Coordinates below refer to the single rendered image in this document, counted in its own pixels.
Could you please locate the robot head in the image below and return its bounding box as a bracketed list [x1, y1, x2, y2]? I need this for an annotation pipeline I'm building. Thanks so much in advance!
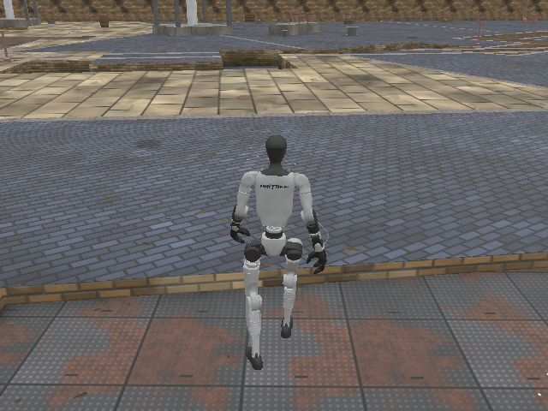
[260, 135, 290, 176]

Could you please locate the robot right forearm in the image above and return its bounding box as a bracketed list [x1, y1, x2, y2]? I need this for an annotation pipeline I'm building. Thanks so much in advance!
[306, 209, 325, 252]

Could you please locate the robot left upper arm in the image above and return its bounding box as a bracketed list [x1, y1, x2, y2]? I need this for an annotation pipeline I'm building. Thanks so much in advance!
[235, 171, 258, 217]

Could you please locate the right robot thigh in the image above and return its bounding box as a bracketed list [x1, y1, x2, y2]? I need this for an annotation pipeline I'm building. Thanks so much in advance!
[283, 238, 302, 289]

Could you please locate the robot right upper arm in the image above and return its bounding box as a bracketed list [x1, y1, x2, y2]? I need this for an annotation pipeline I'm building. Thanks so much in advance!
[293, 173, 314, 222]

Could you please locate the robot left forearm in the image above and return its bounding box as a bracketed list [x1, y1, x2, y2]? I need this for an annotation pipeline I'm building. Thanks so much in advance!
[230, 204, 244, 231]

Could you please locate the robot left hand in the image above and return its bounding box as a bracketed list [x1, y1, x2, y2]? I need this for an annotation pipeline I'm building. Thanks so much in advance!
[230, 227, 250, 243]

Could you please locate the robot right hand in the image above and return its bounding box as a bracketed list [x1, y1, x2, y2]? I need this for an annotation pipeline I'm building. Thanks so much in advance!
[307, 249, 327, 274]

